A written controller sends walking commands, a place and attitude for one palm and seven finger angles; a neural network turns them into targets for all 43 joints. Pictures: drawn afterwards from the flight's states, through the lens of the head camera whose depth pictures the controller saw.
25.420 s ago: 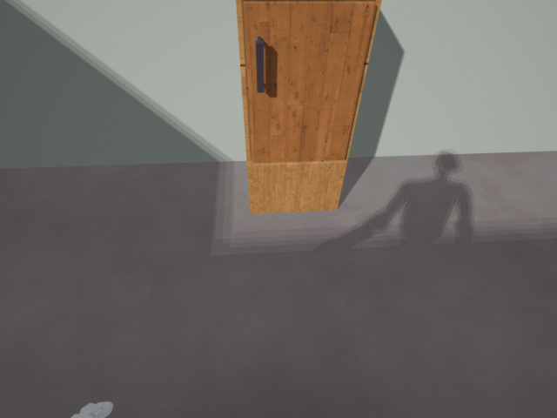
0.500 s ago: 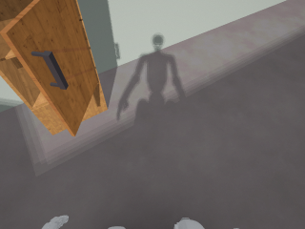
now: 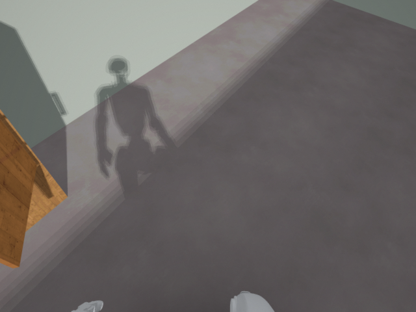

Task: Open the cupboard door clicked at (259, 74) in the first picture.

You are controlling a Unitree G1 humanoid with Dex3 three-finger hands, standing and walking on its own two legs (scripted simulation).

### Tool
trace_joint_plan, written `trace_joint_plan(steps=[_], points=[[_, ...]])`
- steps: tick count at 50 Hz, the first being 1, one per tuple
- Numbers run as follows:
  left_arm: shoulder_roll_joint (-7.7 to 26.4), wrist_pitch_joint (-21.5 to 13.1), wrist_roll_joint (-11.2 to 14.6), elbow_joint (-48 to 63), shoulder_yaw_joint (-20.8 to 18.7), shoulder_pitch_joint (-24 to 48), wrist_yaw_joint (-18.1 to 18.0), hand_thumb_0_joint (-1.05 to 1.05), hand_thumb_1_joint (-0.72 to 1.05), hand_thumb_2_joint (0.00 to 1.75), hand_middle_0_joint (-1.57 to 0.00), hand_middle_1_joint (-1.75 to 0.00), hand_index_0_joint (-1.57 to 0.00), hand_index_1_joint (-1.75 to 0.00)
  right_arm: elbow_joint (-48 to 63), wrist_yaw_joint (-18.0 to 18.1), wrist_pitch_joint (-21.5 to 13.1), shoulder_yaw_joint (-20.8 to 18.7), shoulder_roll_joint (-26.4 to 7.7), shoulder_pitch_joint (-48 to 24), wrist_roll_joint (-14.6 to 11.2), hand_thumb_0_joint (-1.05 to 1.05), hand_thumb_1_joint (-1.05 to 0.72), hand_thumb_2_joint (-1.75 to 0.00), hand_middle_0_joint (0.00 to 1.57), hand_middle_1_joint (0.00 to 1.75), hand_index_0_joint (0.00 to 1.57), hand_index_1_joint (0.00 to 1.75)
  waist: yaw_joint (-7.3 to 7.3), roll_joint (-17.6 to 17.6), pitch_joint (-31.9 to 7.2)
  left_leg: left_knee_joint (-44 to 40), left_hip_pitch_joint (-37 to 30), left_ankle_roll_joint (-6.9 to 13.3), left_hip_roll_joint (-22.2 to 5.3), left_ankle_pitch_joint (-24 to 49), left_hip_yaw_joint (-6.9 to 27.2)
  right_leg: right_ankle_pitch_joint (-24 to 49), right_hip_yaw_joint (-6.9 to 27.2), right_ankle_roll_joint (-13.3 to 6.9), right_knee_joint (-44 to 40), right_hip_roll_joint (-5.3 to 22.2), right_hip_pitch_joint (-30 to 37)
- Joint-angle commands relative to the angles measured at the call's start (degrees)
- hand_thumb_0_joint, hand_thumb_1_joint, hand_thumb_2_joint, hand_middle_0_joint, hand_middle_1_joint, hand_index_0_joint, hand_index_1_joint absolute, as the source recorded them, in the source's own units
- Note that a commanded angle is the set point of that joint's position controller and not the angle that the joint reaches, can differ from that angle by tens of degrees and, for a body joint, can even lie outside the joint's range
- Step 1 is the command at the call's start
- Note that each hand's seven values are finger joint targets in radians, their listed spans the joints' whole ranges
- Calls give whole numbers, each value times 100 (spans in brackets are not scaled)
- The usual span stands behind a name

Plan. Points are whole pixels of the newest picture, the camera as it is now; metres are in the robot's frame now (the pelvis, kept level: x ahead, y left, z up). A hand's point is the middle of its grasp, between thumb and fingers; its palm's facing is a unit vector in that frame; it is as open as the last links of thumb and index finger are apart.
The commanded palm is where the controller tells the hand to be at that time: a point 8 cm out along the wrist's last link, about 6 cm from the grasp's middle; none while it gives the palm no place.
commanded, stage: walk to a spot facing it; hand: left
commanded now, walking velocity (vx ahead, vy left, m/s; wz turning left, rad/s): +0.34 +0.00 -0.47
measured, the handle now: out of the picture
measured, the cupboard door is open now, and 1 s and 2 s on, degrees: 49 49 49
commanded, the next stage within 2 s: turn to face it in 1.50 s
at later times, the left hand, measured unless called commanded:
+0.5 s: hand (162, 238) +0.30 +0.12 -0.17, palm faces -0.19 -0.96 -0.20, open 7.2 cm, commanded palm none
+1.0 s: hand (202, 151) +0.58 +0.03 -0.17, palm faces -0.30 -0.94 -0.18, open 7.4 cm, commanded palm none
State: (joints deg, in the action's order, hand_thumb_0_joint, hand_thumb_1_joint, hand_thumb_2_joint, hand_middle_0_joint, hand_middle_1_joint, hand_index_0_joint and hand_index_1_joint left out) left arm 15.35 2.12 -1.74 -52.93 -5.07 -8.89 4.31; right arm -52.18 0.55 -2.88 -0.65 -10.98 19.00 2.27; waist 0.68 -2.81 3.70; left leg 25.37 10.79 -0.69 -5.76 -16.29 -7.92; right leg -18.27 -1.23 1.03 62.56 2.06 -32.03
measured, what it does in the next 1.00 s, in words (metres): walks ahead, turning right: right foot, then left foot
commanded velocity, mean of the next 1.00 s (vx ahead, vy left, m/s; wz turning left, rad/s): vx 0.37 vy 0.00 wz -0.20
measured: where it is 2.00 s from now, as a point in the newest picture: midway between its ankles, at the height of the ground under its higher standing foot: (247, 190)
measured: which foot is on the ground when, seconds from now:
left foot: down 0.00-0.22, up 0.24-0.60, down 0.62-1.00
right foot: up 0.00-0.22, down 0.24-0.64, up 0.66-1.00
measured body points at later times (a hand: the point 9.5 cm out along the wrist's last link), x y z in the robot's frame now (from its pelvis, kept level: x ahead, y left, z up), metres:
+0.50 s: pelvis +0.21 -0.07 +0.00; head +0.25 -0.07 +0.44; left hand +0.31 +0.17 -0.16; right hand +0.22 -0.31 -0.15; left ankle +0.31 +0.08 -0.70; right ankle +0.14 -0.14 -0.74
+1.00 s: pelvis +0.44 -0.12 -0.01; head +0.46 -0.13 +0.44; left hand +0.59 +0.08 -0.15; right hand +0.31 -0.34 -0.16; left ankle +0.40 +0.04 -0.74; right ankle +0.48 -0.26 -0.74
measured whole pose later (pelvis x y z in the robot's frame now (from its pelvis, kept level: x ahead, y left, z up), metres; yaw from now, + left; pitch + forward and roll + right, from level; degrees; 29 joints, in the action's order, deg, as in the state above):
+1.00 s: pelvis +0.44 -0.12 -0.01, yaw -17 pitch +0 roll +1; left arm 11.8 -1.2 -1.5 -57.0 -3.8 -8.8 3.3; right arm -61.9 -0.3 -1.7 -2.7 -11.0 22.3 2.0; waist 1.5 -0.6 2.7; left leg 25.3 4.0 -3.1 -5.5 -20.3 -9.2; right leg -11.7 -5.9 0.2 33.9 4.5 -23.5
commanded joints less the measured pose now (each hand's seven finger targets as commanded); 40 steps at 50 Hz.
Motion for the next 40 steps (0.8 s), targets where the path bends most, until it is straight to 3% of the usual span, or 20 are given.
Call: trace_joint_plan(steps=[1,4,7,8,10,11,12,13,14,16,18,26,27,29,30,31,32,33,36,40], points=[[-91,-209,20,661,124,773,61,0,90,90,-20,-30,-20,-30,-20,110,-168,-284,-1007,691,-17,0,-90,-90,20,30,20,30,207,1326,-264,-1106,-1063,468,-1060,1684,303,500,-312,-14,-829,168,-658],[-92,-214,27,722,165,1185,38,0,90,90,-20,-30,-20,-30,-175,84,-132,-282,-1005,957,15,0,-90,-90,20,30,20,30,355,1306,-109,-1055,-1050,470,-1203,2005,65,443,-596,-90,-1698,71,-254],[-11,-228,24,679,152,1292,21,0,90,90,-20,-30,-20,-30,-283,85,-98,-269,-1030,992,38,0,-90,-90,20,30,20,30,312,1241,-46,-812,-929,469,-1392,2465,-54,265,-717,-228,-2392,-39,446],[49,-248,26,609,132,1051,4,0,90,90,-20,-30,-20,-30,-312,82,-82,-265,-1082,968,29,0,-90,-90,20,30,20,30,170,1181,-165,-432,-935,439,-1377,3084,-180,149,-832,-322,-2634,-188,925],[470,-341,-2,68,-22,-592,-91,0,90,90,-20,-30,-20,-30,-257,48,-93,-247,-1045,605,-87,0,-90,-90,20,30,20,30,-648,562,-925,1559,286,134,-1064,3488,-546,576,-522,-664,-3148,-204,3637],[1195,-404,-37,-187,-246,-1667,-201,0,90,90,-20,-30,-20,-30,0,7,-118,-175,-689,343,-213,0,-90,-90,20,30,20,30,-1128,-886,-1594,3550,2097,-136,-289,685,-872,193,1751,-1210,-3681,1408,5217],[1520,-376,124,-308,-297,-1909,-276,0,90,90,-20,-30,-20,-30,233,19,-111,-182,-643,8,-245,0,-90,-90,20,30,20,30,-1065,-1433,-1671,4953,3022,-177,140,-1949,-33,920,3381,-1573,-4541,2307,5138],[1394,-344,180,-248,-259,-1494,-330,0,90,90,-20,-30,-20,-30,186,16,-72,-242,-770,-231,-208,0,-90,-90,20,30,20,30,-888,-755,-936,5241,3365,-113,-169,-1503,658,660,3006,-1618,-4705,2179,4522],[1023,-356,179,-133,-178,-982,-391,0,90,90,-20,-30,-20,-30,136,-4,-55,-286,-697,-403,-188,0,-90,-90,20,30,20,30,-634,-367,-386,5067,3222,-150,-411,-931,663,608,2605,-1535,-4800,1977,3594],[585,-448,121,68,-27,-347,-424,0,90,90,-20,-30,-20,-30,-105,0,56,-276,-566,-152,-100,0,-90,-90,20,30,20,30,-112,-447,-272,4257,2430,-271,-545,-582,694,1563,1444,-1281,-4824,1477,2514],[473,-535,76,27,-7,-216,-416,0,90,90,-20,-30,-20,-30,-240,-47,152,-261,-369,93,-67,0,-90,-90,20,30,20,30,107,-429,-329,3587,1922,-318,-392,-346,486,1895,962,-1211,-4882,1152,2100],[492,-649,79,-450,-32,-802,-389,0,90,90,-20,-30,-20,-30,78,-201,-15,-286,-255,-1005,-92,0,-90,-90,20,30,20,30,-145,-354,-114,1180,1569,-204,-3,459,267,1662,992,-1129,-4761,1050,2590],[507,-648,92,-489,-26,-875,-395,0,90,90,-20,-30,-20,-30,60,-194,-38,-296,-306,-1050,-91,0,-90,-90,20,30,20,30,-131,-294,-128,905,1313,-175,78,540,196,1811,987,-1068,-4628,1021,2620],[426,-644,105,-522,-8,-849,-403,0,90,90,-20,-30,-20,-30,-149,-132,-105,-355,-507,-490,-59,0,-90,-90,20,30,20,30,203,93,-275,278,32,-33,255,710,126,2498,724,-855,-3686,724,2159],[294,-640,119,-428,13,-804,-379,0,90,90,-20,-30,-20,-30,-389,-67,-140,-450,-916,348,-13,0,-90,-90,20,30,20,30,571,698,-720,93,-1272,289,-316,596,944,2238,393,-614,-2439,380,1290],[13,-646,159,-334,86,-1051,-341,0,90,90,-20,-30,-20,-30,-569,-17,-151,-585,-1558,1184,93,0,-90,-90,20,30,20,30,757,1942,-1399,-311,-2448,977,-1822,398,2861,-45,-342,-320,-524,-336,137],[87,-688,135,-187,121,-716,-347,0,90,90,-20,-30,-20,-30,-607,21,-71,-575,-1605,1427,65,0,-90,-90,20,30,20,30,846,1751,-1345,-888,-2363,1421,-2413,323,3726,-1414,89,-319,751,-406,-415],[127,-676,85,-92,85,-460,-345,0,90,90,-20,-30,-20,-30,-492,5,-39,-538,-1498,1041,46,0,-90,-90,20,30,20,30,686,1173,-787,-1062,-1647,1505,-2381,-287,3630,-1232,308,-327,1228,-72,-753],[32,-542,29,-172,67,-226,-246,0,90,90,-20,-30,-20,-30,-330,46,-148,-336,-788,195,-1,0,-90,-90,20,30,20,30,221,1023,101,-1454,-123,933,-1663,-31,2203,-124,365,-179,975,402,-609],[-204,-363,44,-204,131,-396,-158,0,90,90,-20,-30,-20,-30,-400,34,-178,-358,-837,-68,-42,0,-90,-90,20,30,20,30,-75,1253,-187,-1550,133,715,-1126,358,770,326,-84,-69,-945,467,295]])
